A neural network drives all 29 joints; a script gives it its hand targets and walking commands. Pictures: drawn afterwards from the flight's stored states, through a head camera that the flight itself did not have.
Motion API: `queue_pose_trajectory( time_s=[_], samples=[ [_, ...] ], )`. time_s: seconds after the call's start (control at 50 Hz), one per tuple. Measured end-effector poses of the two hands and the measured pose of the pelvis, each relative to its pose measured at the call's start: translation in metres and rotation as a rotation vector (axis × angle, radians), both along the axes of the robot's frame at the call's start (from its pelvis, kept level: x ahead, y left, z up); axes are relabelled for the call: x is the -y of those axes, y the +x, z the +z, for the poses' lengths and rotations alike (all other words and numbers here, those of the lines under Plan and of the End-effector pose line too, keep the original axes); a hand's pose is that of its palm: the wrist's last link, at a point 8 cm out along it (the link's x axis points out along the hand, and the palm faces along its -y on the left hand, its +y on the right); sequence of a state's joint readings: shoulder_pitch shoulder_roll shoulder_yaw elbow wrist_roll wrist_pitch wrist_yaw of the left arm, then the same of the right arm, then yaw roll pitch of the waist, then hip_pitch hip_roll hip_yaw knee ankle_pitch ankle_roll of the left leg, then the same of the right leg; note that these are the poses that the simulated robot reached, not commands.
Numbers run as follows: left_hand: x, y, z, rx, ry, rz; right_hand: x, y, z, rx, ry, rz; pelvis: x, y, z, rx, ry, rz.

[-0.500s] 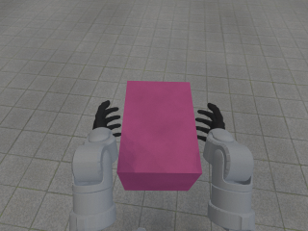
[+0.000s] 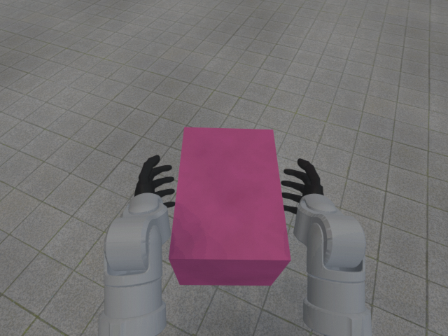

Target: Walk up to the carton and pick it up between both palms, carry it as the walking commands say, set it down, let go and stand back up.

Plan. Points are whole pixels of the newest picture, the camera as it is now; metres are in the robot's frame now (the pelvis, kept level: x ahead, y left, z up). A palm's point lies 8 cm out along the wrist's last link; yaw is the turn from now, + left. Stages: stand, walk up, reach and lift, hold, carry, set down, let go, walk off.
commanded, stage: carry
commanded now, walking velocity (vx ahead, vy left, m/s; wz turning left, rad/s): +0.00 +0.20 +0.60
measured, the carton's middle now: (227, 205) +0.37 +0.01 +0.00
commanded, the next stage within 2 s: none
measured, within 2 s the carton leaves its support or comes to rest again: neither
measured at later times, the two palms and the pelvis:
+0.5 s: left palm out of the picture +0.27 +0.34 +0.09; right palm (170, 193) +0.35 +0.10 +0.09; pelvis +0.00 +0.13 +0.00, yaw +16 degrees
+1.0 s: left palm out of the picture +0.18 +0.52 +0.10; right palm (38, 209) +0.32 +0.31 +0.08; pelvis -0.01 +0.25 +0.00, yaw +32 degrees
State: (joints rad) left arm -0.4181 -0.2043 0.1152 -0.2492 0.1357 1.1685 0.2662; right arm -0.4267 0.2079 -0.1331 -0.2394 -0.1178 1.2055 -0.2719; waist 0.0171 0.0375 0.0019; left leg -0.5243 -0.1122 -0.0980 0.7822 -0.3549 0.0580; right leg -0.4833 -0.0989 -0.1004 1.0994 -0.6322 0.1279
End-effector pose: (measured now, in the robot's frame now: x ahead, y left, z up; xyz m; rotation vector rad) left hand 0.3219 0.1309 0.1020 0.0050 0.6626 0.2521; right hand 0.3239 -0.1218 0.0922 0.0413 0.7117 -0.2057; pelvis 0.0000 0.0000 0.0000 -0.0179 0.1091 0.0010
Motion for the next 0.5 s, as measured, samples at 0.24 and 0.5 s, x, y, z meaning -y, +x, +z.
queue_pose_trajectory(
  time_s=[0.24,0.5],
  samples=[
    [-0.071,-0.021,-0.003,-0.032,0.016,0.108,-0.072,0.009,-0.007,-0.010,0.022,0.118,-0.036,-0.002,0.001,-0.011,0.021,0.137],
    [-0.214,-0.052,-0.010,-0.025,-0.019,0.283,-0.225,0.023,-0.004,-0.015,-0.027,0.305,-0.126,0.004,0.000,-0.007,-0.012,0.286]
  ],
)
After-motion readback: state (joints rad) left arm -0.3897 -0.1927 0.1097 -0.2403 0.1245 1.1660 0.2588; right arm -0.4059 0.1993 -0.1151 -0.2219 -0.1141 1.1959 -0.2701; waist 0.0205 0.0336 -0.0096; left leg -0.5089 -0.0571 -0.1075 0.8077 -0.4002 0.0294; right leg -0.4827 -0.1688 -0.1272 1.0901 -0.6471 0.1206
